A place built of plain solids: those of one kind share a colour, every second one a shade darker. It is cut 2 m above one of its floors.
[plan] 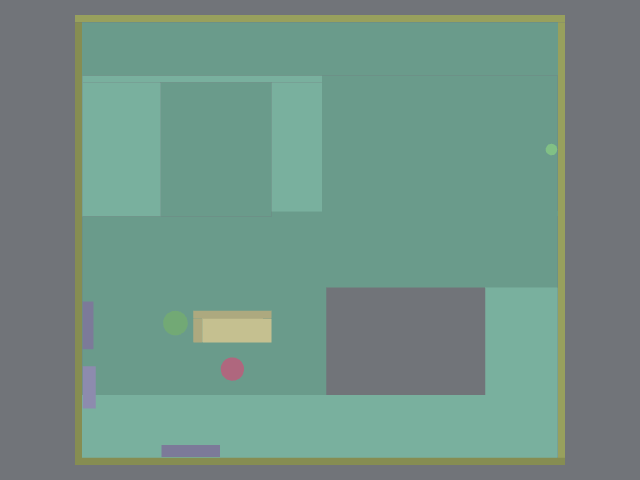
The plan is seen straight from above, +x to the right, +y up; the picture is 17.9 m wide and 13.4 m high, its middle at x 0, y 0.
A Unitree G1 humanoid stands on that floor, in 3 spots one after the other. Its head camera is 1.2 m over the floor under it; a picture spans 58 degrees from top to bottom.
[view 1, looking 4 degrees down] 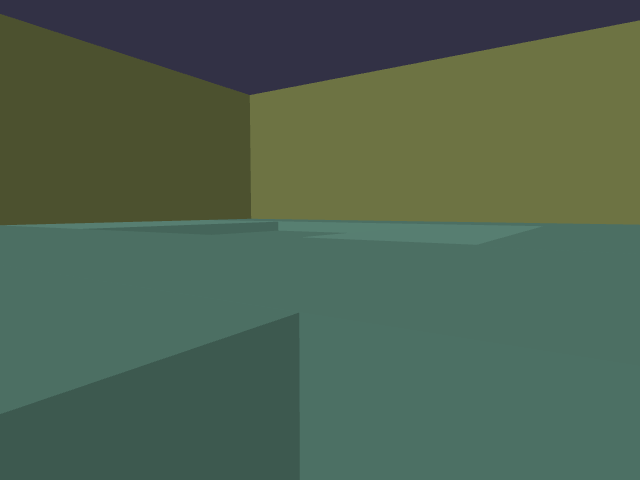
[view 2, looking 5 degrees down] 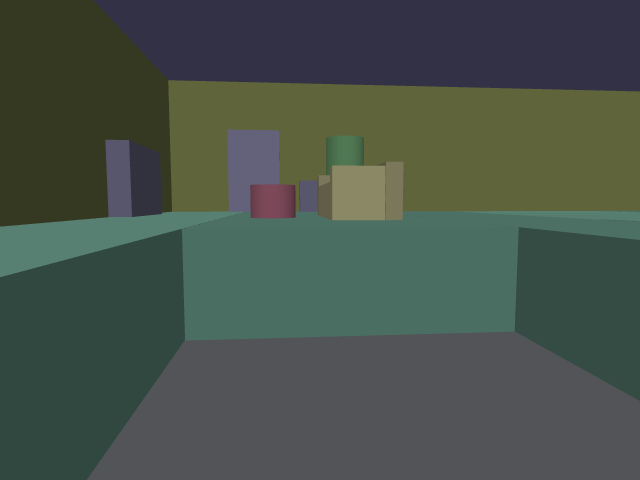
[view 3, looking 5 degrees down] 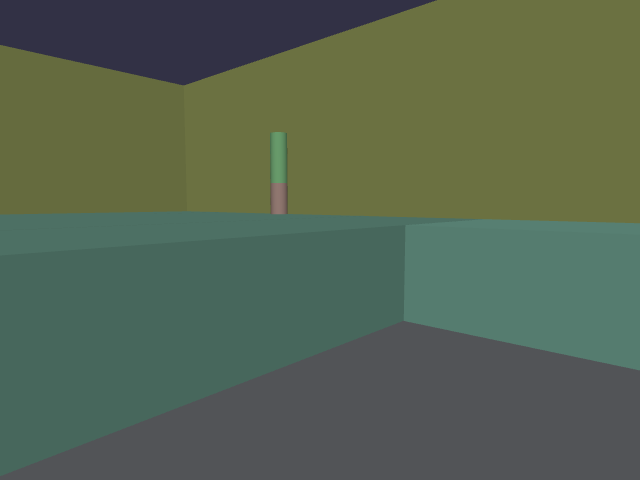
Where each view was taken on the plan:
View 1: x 0.73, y -2.10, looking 123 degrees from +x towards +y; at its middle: floor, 3.27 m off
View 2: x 3.94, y -3.47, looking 175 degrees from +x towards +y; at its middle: floor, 3.79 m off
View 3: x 0.85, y -3.58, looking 42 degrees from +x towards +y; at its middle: floor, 3.38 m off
